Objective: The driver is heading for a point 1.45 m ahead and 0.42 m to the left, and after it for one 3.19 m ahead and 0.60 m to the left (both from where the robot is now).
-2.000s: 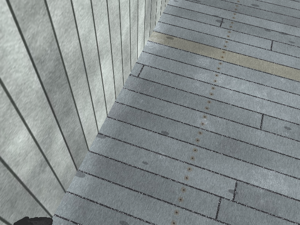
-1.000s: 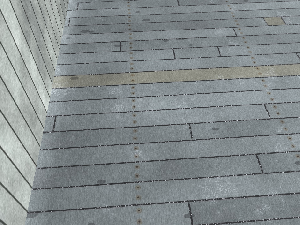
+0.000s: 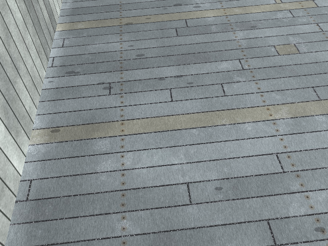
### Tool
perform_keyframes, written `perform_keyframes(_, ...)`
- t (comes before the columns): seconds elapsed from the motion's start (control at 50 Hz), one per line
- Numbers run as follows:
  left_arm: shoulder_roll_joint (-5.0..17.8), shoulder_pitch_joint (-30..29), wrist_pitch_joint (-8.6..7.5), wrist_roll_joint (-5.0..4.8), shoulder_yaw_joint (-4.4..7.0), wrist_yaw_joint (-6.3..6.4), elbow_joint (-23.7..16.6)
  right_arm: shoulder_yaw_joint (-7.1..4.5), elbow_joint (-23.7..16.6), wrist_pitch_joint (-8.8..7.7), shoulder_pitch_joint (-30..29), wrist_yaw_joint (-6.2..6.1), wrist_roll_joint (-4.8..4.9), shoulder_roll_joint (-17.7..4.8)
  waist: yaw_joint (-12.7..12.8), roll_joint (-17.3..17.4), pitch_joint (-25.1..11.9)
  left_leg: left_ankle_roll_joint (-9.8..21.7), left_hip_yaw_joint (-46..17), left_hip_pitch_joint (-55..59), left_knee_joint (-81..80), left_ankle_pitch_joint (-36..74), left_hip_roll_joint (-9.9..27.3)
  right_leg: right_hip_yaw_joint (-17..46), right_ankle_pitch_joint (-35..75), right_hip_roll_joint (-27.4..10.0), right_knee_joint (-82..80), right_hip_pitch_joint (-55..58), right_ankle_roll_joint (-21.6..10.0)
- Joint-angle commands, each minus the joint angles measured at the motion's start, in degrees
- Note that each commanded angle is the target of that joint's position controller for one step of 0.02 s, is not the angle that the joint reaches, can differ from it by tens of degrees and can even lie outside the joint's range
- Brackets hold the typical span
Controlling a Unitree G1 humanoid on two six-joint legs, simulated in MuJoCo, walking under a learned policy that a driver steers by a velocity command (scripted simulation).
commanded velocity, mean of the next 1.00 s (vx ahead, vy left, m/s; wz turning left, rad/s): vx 0.29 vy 0.00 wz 0.49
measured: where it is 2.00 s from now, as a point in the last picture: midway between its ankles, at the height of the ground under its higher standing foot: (156, 243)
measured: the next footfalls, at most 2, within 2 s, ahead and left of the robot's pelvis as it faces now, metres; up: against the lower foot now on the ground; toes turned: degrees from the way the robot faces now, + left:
left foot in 0.36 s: +0.35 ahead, +0.12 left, +0.00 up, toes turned +14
right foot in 0.82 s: +0.60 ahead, +0.01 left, +0.00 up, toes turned +33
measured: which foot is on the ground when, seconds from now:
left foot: up 0.00-0.34, down 0.36-0.84, up 0.86-1.00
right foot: down 0.00-0.38, up 0.40-0.80, down 0.82-1.00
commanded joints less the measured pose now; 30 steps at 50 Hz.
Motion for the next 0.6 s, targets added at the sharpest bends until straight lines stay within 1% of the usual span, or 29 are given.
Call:
perform_keyframes(0.02,5.9,-0.5,-1.71,0.53,1.41,0.48,-1.3,-0.79,-3.6,0.61,0.2,0.32,-0.03,-1.3,-0.2,-7.7,1.5,0.0,-3.6,-10.5,-0.1,6.6,3.2,9.2,10.2,-14.0,-13.4,5.3,-5.0)
perform_keyframes(0.06,6.8,0.3,-1.74,0.69,1.6,0.89,-0.4,-0.75,-5.2,0.86,-2.6,0.47,-0.29,-1.1,0.0,-5.9,2.9,-0.7,-4.2,-13.1,-5.0,10.5,2.8,6.7,13.3,-14.6,-14.5,5.7,-5.9)
perform_keyframes(0.1,7.4,0.1,-1.52,0.66,1.59,1.28,0.1,-0.53,-6.9,0.72,-5.8,0.95,-0.54,-1.0,0.4,-5.4,4.2,-1.0,-3.0,-13.0,-12.5,14.9,2.1,3.3,15.0,-14.0,-15.4,5.6,-5.7)
perform_keyframes(0.16,8.7,2.2,-1.04,0.2,1.78,1.93,1.0,0.27,-9.7,0.58,-12.1,2.23,-0.86,-0.1,2.5,-4.1,5.8,-0.4,1.8,-11.9,-21.0,19.0,1.6,-1.2,18.9,-14.2,-16.1,7.1,-4.7)
perform_keyframes(0.2,9.2,5.0,-0.35,-0.17,1.9,2.15,2.2,0.77,-12.0,0.48,-15.9,3.14,-0.78,0.7,3.7,-3.4,6.6,0.6,3.8,-13.0,-25.1,18.7,1.2,-3.1,23.1,-15.0,-14.6,11.2,-4.3)
perform_keyframes(0.24,10.0,6.7,0.66,-0.53,2.06,2.28,2.8,0.94,-14.1,0.39,-18.6,4.08,-0.63,0.9,4.0,-3.6,6.6,1.6,6.1,-13.2,-27.9,16.3,0.1,-4.9,29.7,-15.8,-11.7,15.4,-4.0)
perform_keyframes(0.26,10.7,6.5,1.16,-0.56,2.2,2.43,2.6,0.74,-14.9,0.39,-18.8,4.46,-0.57,0.4,3.3,-4.2,5.7,2.4,7.7,-11.4,-28.8,14.3,-1.3,-5.9,37.6,-15.9,-9.2,16.8,-3.8)
perform_keyframes(0.28,11.7,6.3,1.65,-0.65,2.42,2.68,2.4,0.34,-15.5,0.5,-18.2,4.7,-0.53,-0.4,2.3,-5.5,3.9,3.4,9.5,-8.5,-28.8,11.8,-3.0,-6.6,47.5,-16.1,-5.9,18.1,-3.5)
perform_keyframes(0.3,12.6,6.0,2.19,-0.77,2.66,3.0,2.1,-0.22,-15.7,0.73,-16.5,4.79,-0.46,-1.4,0.7,-7.1,1.8,4.5,10.9,-5.2,-28.3,8.8,-5.0,-7.0,57.3,-16.3,-1.6,19.5,-3.3)
perform_keyframes(0.32,13.5,5.3,2.75,-0.77,2.87,3.25,1.7,-1.07,-15.2,0.99,-12.4,4.73,-0.33,-3.0,-2.0,-8.5,-0.9,5.8,11.8,0.1,-27.8,5.9,-6.8,-7.2,64.1,-16.4,5.0,19.5,-3.2)
perform_keyframes(0.34,14.2,4.6,3.08,-0.85,3.03,3.34,1.3,-2.45,-14.1,1.24,-6.0,4.32,-0.26,-5.8,-5.6,-9.0,-4.5,7.5,11.3,9.1,-28.8,4.6,-8.3,-6.9,64.8,-16.1,14.2,16.7,-2.8)
perform_keyframes(0.36,14.1,2.7,2.91,-1.22,2.85,3.38,0.5,-4.3,-11.9,1.56,3.6,3.28,-0.47,-9.0,-11.2,-6.9,-8.7,10.0,8.0,25.0,-34.4,7.7,-8.6,-7.4,55.3,-13.8,28.3,7.5,-1.0)
perform_keyframes(0.38,7.6,5.3,1.96,0.7,1.12,2.83,-1.3,-5.13,-10.6,2.24,7.0,1.82,-0.64,-13.2,-8.0,5.3,-12.8,14.9,-12.3,43.2,-33.8,7.1,3.6,-6.3,6.4,-6.7,48.1,-13.2,1.5)
perform_keyframes(0.4,5.2,7.0,-0.55,-0.23,-0.28,1.8,-4.3,-4.79,-13.3,1.16,4.1,2.04,-1.76,-15.1,-4.1,9.6,-20.9,26.3,-45.1,53.3,-43.4,4.7,15.8,6.9,-24.3,4.1,63.4,-29.4,3.2)
perform_keyframes(0.42,10.3,-0.7,-2.21,-1.94,1.04,1.05,-5.8,-3.57,-13.5,0.53,3.1,2.24,-2.14,-10.3,-7.3,1.7,-17.7,22.8,-39.0,49.8,-46.5,12.5,14.6,13.8,-20.3,0.4,64.0,-33.7,2.5)
perform_keyframes(0.44,10.5,-2.4,-2.79,-2.68,0.97,0.94,-7.0,-2.94,-13.8,-0.11,-0.4,2.31,-2.15,-8.4,-4.8,-1.1,-9.9,20.2,-28.3,40.9,-45.9,23.2,12.3,13.1,-15.6,-1.9,59.4,-33.3,2.0)
perform_keyframes(0.46,9.9,-1.6,-2.64,-1.42,1.06,1.51,-6.0,-2.76,-14.3,-0.4,-4.0,2.37,-1.62,-7.5,-1.8,-6.2,-6.1,17.7,-21.3,32.4,-45.6,30.4,9.0,12.3,-13.1,-4.1,54.5,-30.5,2.6)
perform_keyframes(0.48,10.5,-0.7,-1.89,-0.46,1.65,1.88,-5.8,-2.42,-15.1,-0.35,-6.5,2.0,-1.45,-6.1,-0.1,-6.5,-4.7,16.3,-17.1,26.8,-46.3,33.5,7.1,11.9,-11.4,-5.6,50.7,-27.2,3.5)
perform_keyframes(0.5,10.8,-0.1,-0.85,-0.1,1.81,1.88,-5.9,-2.12,-15.7,-0.22,-7.3,1.75,-1.95,-5.8,1.1,-4.6,-3.8,15.9,-15.3,21.5,-47.2,37.0,6.1,11.8,-10.2,-6.0,49.1,-23.9,4.3)
perform_keyframes(0.52,10.0,0.4,-0.04,0.34,1.73,2.01,-6.3,-2.22,-15.6,-0.21,-7.5,1.56,-2.01,-6.1,1.7,-3.9,-3.9,15.9,-13.9,18.7,-47.5,40.6,5.2,11.2,-9.3,-5.8,46.5,-22.5,5.4)
perform_keyframes(0.54,8.9,0.6,0.61,0.68,1.36,2.14,-6.8,-2.5,-14.9,-0.01,-7.1,0.93,-1.88,-7.3,2.2,-3.5,-4.1,15.7,-12.4,16.2,-47.4,42.3,4.4,10.8,-8.0,-5.5,42.6,-21.5,6.6)
perform_keyframes(0.56,8.0,-0.3,1.06,0.84,1.04,2.37,-7.4,-2.78,-14.6,0.28,-6.6,0.38,-1.97,-8.3,2.1,-2.5,-4.4,15.2,-11.0,14.8,-46.9,44.1,3.2,10.1,-6.2,-4.6,38.9,-21.2,7.5)
perform_keyframes(0.58,7.9,-1.2,1.37,1.49,0.94,2.71,-7.9,-3.02,-14.4,0.96,-6.2,0.13,-2.35,-9.6,1.9,-1.3,-5.1,14.4,-10.1,13.8,-45.8,46.3,2.2,9.8,-4.7,-3.6,36.3,-20.6,8.3)
perform_keyframes(0.6,7.6,-2.2,1.6,1.44,0.8,2.85,-8.4,-3.14,-14.2,1.62,-6.0,-0.28,-2.11,-9.9,1.6,-0.2,-6.2,13.4,-9.4,13.6,-44.9,45.7,1.3,9.7,-2.3,-2.7,33.5,-20.1,8.8)
Over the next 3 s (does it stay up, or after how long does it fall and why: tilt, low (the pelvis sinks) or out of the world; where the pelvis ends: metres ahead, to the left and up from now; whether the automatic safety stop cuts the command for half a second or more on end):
stays up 0.72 0.26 0.00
